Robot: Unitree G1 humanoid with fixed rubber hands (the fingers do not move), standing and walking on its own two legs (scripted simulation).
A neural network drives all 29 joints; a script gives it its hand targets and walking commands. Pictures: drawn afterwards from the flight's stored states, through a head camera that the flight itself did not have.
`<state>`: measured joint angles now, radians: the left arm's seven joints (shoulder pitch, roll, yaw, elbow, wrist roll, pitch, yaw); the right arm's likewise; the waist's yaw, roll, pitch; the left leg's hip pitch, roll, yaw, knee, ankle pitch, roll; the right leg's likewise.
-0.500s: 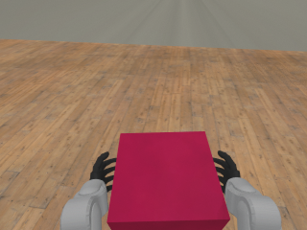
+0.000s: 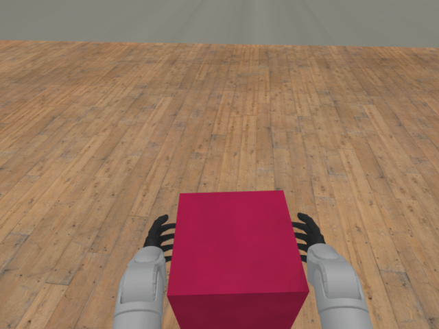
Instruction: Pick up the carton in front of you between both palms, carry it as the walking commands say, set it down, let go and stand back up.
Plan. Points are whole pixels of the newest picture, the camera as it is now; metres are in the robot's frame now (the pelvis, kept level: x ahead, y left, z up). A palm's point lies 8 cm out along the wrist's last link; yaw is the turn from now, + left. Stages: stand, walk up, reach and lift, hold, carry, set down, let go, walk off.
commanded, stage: carry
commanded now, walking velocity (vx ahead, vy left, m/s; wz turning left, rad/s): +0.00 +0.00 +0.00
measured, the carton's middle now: (233, 268) +0.29 +0.00 -0.04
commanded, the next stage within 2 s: hold in 0.94 s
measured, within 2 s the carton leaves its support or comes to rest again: neither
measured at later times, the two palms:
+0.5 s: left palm (157, 257) +0.27 +0.14 +0.04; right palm (323, 255) +0.27 -0.16 +0.04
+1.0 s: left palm (161, 262) +0.26 +0.13 +0.04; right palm (329, 260) +0.26 -0.17 +0.04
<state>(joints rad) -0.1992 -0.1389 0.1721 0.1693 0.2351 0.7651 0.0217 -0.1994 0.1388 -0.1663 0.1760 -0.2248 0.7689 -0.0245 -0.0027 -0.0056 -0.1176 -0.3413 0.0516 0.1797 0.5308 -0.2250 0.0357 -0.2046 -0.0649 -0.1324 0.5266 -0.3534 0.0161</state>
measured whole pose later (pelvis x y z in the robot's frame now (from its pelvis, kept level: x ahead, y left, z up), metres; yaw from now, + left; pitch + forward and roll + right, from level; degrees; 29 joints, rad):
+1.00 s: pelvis -0.03 -0.02 +0.00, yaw -1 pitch -2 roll +0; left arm -0.22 -0.14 0.19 0.15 0.24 0.73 0.02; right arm -0.23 0.14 -0.18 0.18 -0.24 0.72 -0.01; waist 0.01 -0.02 -0.02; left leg -0.26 0.04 0.11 0.46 -0.15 0.02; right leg -0.16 -0.03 -0.10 0.50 -0.31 -0.01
